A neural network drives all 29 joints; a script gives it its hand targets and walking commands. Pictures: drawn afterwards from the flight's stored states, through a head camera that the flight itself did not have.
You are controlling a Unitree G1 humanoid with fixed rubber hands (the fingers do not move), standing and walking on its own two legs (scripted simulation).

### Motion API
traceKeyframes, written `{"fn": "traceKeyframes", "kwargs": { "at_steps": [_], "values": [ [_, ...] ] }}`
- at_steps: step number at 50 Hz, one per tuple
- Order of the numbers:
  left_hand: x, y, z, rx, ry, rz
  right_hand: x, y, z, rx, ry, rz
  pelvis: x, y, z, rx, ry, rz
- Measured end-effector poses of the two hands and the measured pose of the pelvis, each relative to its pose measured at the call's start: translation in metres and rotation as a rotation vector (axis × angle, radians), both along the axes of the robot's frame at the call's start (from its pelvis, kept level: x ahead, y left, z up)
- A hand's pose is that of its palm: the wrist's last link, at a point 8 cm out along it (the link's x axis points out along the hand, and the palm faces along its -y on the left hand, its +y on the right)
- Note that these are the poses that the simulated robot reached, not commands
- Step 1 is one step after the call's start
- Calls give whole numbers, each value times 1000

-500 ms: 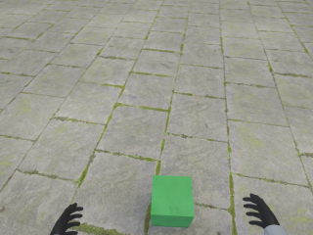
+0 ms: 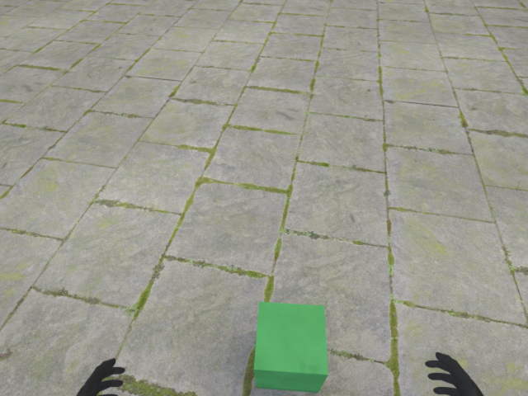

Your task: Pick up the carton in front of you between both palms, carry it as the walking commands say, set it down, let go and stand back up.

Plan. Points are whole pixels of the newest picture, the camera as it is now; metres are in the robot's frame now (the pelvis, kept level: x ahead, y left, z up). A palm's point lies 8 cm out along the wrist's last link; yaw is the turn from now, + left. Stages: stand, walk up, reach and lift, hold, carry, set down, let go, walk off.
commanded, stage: stand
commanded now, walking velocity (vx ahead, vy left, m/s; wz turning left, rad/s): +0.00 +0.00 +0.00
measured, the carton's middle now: (289, 348) +0.37 -0.06 -0.65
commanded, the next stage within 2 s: none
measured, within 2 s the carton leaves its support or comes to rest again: neither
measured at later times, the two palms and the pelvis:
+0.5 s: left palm out of the picture +0.08 +0.30 -0.09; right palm out of the picture +0.09 -0.30 -0.09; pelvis -0.02 +0.00 +0.01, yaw +0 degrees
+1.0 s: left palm out of the picture +0.07 +0.31 -0.09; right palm out of the picture +0.07 -0.31 -0.10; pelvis -0.03 +0.00 +0.01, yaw +0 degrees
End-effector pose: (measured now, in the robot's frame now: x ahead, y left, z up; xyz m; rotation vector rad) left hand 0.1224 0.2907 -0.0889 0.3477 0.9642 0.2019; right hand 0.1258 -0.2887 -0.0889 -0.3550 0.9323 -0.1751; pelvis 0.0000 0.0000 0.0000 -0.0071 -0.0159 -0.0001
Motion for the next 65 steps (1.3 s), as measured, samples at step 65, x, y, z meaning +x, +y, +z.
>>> {"fn": "traceKeyframes", "kwargs": {
  "at_steps": [65],
  "values": [
    [-57, 21, -4, 22, 155, 46, -59, -21, -8, -29, 170, -38, -25, -1, 9, 6, -26, 3]
  ]
}}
